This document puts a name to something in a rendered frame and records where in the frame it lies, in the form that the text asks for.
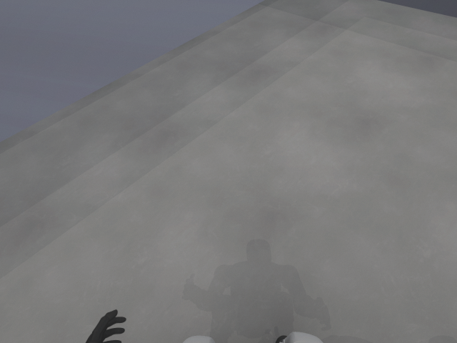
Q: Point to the robot left hand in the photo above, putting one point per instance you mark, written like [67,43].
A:
[101,332]

